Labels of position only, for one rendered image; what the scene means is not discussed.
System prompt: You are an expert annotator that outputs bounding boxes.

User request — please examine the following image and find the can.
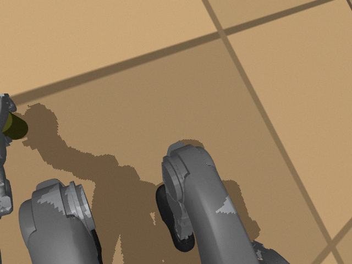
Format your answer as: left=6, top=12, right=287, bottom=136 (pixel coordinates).
left=2, top=112, right=28, bottom=140

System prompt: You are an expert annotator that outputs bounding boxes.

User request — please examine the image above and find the left robot arm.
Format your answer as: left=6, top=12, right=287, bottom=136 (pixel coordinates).
left=0, top=131, right=13, bottom=264

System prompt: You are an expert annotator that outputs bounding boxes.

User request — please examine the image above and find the left robot hand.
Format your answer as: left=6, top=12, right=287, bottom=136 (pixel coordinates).
left=0, top=93, right=17, bottom=147

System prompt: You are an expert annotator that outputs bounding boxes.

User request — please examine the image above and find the right robot foot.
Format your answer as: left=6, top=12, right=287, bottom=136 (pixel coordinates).
left=156, top=184, right=195, bottom=252

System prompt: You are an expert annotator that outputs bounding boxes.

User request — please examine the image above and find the right robot hand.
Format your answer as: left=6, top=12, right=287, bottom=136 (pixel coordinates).
left=251, top=240, right=290, bottom=264

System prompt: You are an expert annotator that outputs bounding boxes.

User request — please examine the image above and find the left robot foot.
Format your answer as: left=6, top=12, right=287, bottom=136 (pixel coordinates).
left=91, top=229, right=103, bottom=264

